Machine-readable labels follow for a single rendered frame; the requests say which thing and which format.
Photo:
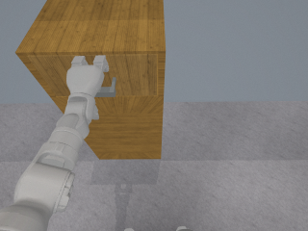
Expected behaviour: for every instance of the handle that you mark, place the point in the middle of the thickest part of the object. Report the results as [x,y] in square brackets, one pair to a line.
[108,91]

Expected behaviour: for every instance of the drawer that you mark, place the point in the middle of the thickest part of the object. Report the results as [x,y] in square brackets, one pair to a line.
[136,74]

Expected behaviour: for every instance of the cabinet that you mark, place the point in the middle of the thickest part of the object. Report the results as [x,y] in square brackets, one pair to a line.
[130,127]

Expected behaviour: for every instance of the robot left hand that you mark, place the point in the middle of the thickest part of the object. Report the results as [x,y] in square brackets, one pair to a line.
[87,78]

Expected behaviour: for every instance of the left robot forearm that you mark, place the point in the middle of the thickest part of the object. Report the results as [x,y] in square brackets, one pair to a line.
[62,148]

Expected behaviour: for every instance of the robot left upper arm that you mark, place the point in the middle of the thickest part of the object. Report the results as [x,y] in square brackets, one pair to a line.
[45,191]

